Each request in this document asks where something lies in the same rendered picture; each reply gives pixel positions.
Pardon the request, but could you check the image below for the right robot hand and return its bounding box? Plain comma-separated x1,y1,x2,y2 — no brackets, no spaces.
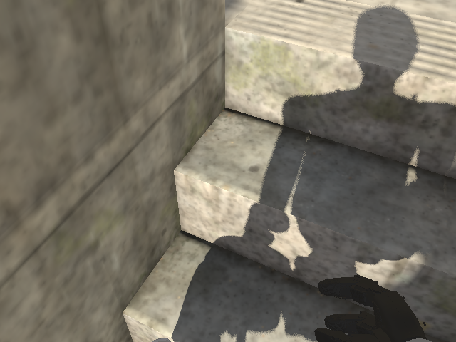
314,275,427,342

